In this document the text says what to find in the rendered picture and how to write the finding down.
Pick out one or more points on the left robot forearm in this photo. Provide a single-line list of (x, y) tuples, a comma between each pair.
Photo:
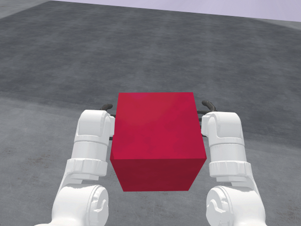
[(88, 160)]

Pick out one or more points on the robot right hand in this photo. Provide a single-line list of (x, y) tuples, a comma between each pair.
[(211, 108)]

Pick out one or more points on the robot left hand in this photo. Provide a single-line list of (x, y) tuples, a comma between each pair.
[(105, 108)]

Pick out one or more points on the robot left upper arm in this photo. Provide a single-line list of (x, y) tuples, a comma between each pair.
[(80, 205)]

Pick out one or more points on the robot right upper arm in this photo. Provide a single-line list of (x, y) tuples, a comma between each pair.
[(234, 206)]

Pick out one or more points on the carton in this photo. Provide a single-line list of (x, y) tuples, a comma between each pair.
[(157, 143)]

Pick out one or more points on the right robot forearm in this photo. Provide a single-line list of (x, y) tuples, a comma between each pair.
[(226, 142)]

